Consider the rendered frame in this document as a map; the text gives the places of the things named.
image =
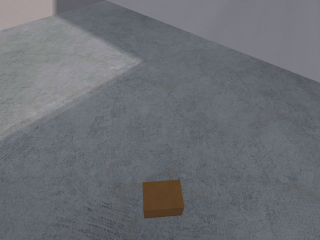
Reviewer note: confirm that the carton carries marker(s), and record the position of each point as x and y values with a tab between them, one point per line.
162	198

